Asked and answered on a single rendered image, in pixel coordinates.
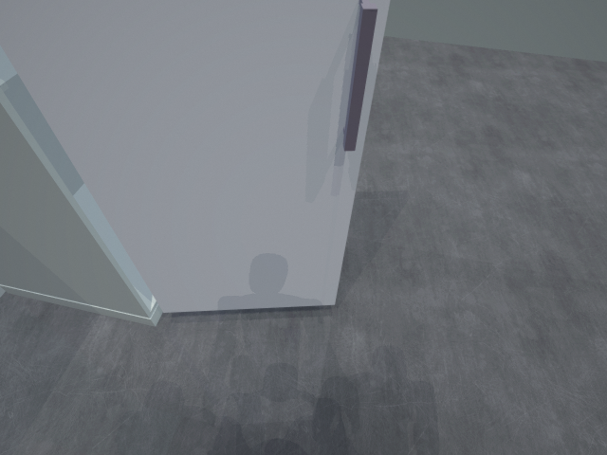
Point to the fridge door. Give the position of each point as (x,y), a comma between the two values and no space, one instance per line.
(209,133)

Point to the handle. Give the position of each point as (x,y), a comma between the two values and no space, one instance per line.
(365,35)

